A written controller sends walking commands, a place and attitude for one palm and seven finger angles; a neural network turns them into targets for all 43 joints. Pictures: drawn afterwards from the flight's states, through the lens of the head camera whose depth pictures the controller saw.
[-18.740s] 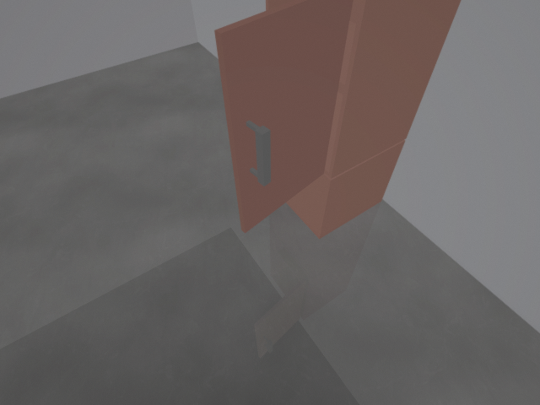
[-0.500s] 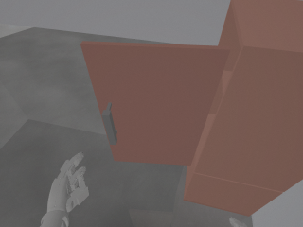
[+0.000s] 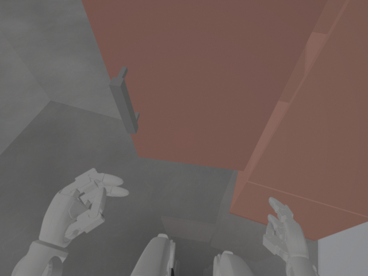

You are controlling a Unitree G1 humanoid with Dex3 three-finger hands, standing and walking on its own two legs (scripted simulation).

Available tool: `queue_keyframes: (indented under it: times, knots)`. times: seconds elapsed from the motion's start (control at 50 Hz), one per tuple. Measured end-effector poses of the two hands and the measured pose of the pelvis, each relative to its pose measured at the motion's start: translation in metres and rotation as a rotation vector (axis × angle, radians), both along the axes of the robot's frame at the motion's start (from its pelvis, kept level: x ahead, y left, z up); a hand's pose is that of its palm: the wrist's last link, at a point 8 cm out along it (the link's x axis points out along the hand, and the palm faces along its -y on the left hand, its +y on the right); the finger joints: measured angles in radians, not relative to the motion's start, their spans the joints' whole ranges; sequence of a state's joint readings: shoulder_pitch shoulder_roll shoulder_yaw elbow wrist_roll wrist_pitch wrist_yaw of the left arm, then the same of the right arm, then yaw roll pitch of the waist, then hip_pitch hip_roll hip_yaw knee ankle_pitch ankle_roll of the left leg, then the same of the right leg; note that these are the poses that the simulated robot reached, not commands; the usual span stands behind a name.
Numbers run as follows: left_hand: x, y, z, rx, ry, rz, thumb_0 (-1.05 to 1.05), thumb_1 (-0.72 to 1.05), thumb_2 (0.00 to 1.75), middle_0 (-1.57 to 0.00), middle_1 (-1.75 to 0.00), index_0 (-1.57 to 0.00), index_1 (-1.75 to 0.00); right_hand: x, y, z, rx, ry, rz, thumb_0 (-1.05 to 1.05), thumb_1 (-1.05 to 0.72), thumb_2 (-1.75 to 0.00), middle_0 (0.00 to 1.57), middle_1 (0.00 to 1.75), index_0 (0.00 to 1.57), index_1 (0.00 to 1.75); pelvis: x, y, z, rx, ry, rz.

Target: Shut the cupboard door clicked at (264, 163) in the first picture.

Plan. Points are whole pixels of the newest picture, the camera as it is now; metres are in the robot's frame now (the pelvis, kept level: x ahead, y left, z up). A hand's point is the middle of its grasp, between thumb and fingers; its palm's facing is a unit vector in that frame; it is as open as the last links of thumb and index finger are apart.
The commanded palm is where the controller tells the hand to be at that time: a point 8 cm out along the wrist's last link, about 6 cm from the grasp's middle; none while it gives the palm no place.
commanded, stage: raise the hand and make a fist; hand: left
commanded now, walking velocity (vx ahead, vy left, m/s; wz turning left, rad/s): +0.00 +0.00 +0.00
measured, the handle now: (128, 102) +0.46 +0.19 +0.09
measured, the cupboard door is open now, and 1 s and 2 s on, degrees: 100 100 100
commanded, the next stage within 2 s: bring the fist close to the handle in 1.22 s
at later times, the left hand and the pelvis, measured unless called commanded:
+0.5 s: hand (73, 210) +0.21 +0.22 +0.09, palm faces -0.03 -1.00 -0.02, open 3.1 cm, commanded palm +0.19 +0.27 +0.08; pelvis +0.00 +0.04 +0.02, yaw -1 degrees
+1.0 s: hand (80, 200) +0.23 +0.21 +0.08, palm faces -0.07 -1.00 -0.01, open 3.1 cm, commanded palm +0.21 +0.27 +0.09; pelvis +0.01 +0.03 +0.04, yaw -1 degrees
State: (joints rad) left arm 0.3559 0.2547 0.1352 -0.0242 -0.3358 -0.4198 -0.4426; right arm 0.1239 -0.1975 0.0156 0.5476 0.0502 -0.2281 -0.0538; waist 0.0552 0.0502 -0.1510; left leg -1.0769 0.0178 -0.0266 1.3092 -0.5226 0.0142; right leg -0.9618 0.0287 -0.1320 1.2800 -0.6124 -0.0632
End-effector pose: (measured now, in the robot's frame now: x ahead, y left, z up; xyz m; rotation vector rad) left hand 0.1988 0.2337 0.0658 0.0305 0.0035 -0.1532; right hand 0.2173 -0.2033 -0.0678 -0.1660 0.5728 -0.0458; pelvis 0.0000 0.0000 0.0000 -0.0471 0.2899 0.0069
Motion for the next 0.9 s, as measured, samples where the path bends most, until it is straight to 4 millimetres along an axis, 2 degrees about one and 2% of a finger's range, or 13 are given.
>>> queue_keyframes:
  times: [0.06, 0.1, 0.22, 0.26, 0.34, 0.38, 0.42, 0.54, 0.58, 0.64, 0.72, 0.86, 0.9]
  knots:
    - [0.01, 0.002, -0.013, -0.037, 0.173, -0.001, 0.01, 0.9, 0.9, -0.72, -0.86, -0.72, -0.87, -0.021, 0.002, 0.0, 0.032, 0.072, -0.06, 0.01, -0.9, -0.9, 0.21, 0.3, 0.2, 0.3, 0.006, 0.003, 0.01, 0.013, 0.002, -0.014]
    - [0.007, 0.01, -0.009, -0.041, 0.204, 0.061, 0.02, 0.9, 0.9, -0.75, -0.9, -0.76, -0.9, -0.034, 0.0, 0.003, 0.027, 0.109, -0.094, 0.01, -0.9, -0.9, 0.21, 0.3, 0.21, 0.3, 0.011, 0.006, 0.017, 0.017, -0.002, -0.024]
    - [-0.013, 0.036, 0.02, 0.008, 0.044, 0.201, 0.02, 0.9, 0.9, -0.86, -1.02, -0.86, -1.02, -0.054, -0.014, 0.009, -0.055, 0.163, -0.103, 0.01, -0.9, -0.9, 0.21, 0.3, 0.2, 0.3, 0.015, 0.017, 0.022, 0.007, -0.001, -0.02]
    - [-0.015, 0.036, 0.017, 0.007, 0.014, 0.178, 0.02, 0.9, 0.9, -0.9, -1.06, -0.9, -1.06, -0.054, -0.018, 0.008, -0.083, 0.158, -0.094, 0.01, -0.9, -0.9, 0.2, 0.3, 0.2, 0.3, 0.012, 0.022, 0.018, 0.0, 0.004, -0.014]
    - [-0.013, 0.027, -0.006, -0.028, 0.057, 0.08, 0.01, 0.9, 0.9, -0.97, -1.14, -0.97, -1.15, -0.049, -0.02, 0.011, -0.12, 0.123, -0.094, 0.01, -0.9, -0.9, 0.2, 0.3, 0.2, 0.3, 0.005, 0.028, 0.011, -0.012, 0.009, -0.014]
    - [-0.01, 0.024, -0.012, -0.034, 0.079, 0.048, 0.01, 0.9, 0.9, -1.01, -1.18, -1.01, -1.19, -0.045, -0.017, 0.016, -0.126, 0.097, -0.097, 0.01, -0.9, -0.9, 0.2, 0.3, 0.2, 0.3, 0.002, 0.03, 0.01, -0.015, 0.006, -0.016]
    - [-0.008, 0.025, -0.006, -0.028, 0.069, 0.047, 0.02, 0.9, 0.9, -1.05, -1.22, -1.05, -1.23, -0.041, -0.012, 0.022, -0.123, 0.073, -0.096, 0.01, -0.9, -0.9, 0.2, 0.3, 0.2, 0.3, 0.001, 0.032, 0.012, -0.018, -0.004, -0.017]
    - [-0.006, 0.044, 0.032, -0.004, -0.037, 0.153, 0.02, 0.9, 0.9, -1.16, -1.34, -1.16, -1.35, -0.031, 0.012, 0.042, -0.075, 0.026, -0.058, 0.01, -0.9, -0.9, 0.2, 0.3, 0.2, 0.3, 0.002, 0.036, 0.025, -0.023, -0.035, -0.01]
    - [-0.006, 0.047, 0.032, -0.001, -0.022, 0.161, 0.02, 0.9, 0.9, -1.19, -1.38, -1.19, -1.38, -0.029, 0.019, 0.045, -0.062, 0.018, -0.039, 0.01, -0.9, -0.9, 0.2, 0.3, 0.2, 0.3, 0.003, 0.038, 0.028, -0.024, -0.039, -0.006]
    - [-0.006, 0.043, 0.017, -0.007, 0.057, 0.13, 0.01, 0.9, 0.9, -1.23, -1.43, -1.23, -1.43, -0.028, 0.025, 0.047, -0.055, 0.015, -0.015, 0.01, -0.9, -0.9, 0.2, 0.3, 0.2, 0.3, 0.002, 0.039, 0.03, -0.025, -0.043, -0.002]
    - [-0.003, 0.037, 0.004, -0.018, 0.111, 0.085, 0.02, 0.9, 0.9, -1.27, -1.46, -1.27, -1.46, -0.032, 0.024, 0.047, -0.073, 0.027, -0.004, 0.01, -0.9, -0.9, 0.21, 0.3, 0.2, 0.3, 0.002, 0.038, 0.03, -0.026, -0.044, -0.002]
    - [0.009, 0.045, 0.038, 0.011, -0.056, 0.128, 0.02, 0.9, 0.9, -1.29, -1.49, -1.29, -1.49, -0.044, 0.012, 0.041, -0.088, 0.08, -0.019, 0.01, -0.9, -0.9, 0.21, 0.3, 0.2, 0.3, 0.005, 0.035, 0.032, -0.025, -0.051, -0.002]
    - [0.013, 0.046, 0.04, 0.015, -0.048, 0.129, 0.02, 0.9, 0.9, -1.29, -1.49, -1.29, -1.49, -0.046, 0.009, 0.039, -0.08, 0.092, -0.03, 0.01, -0.9, -0.9, 0.21, 0.3, 0.2, 0.3, 0.006, 0.034, 0.033, -0.023, -0.05, -0.002]
